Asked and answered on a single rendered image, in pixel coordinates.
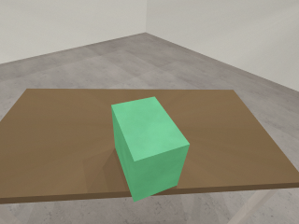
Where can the carton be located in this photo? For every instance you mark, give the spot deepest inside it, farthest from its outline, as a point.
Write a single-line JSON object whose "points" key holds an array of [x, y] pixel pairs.
{"points": [[151, 148]]}

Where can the table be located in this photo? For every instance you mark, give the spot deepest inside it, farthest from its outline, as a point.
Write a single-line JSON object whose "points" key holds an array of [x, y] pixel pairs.
{"points": [[59, 145]]}

